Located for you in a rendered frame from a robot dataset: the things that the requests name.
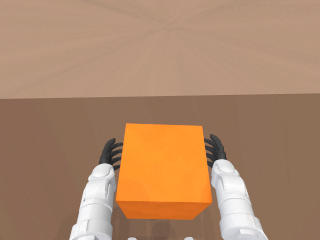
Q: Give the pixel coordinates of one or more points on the carton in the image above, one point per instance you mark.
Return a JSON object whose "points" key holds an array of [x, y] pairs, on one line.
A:
{"points": [[163, 172]]}

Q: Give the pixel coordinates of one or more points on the right robot hand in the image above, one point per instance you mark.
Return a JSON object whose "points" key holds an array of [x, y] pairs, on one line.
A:
{"points": [[217, 150]]}

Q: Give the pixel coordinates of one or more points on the left robot hand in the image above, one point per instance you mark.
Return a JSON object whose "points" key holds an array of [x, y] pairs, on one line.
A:
{"points": [[107, 153]]}

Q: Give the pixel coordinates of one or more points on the robot left forearm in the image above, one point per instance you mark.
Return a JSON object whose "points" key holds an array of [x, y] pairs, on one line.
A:
{"points": [[96, 207]]}

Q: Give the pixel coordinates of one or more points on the robot right forearm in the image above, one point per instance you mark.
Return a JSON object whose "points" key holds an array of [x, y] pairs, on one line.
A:
{"points": [[237, 216]]}

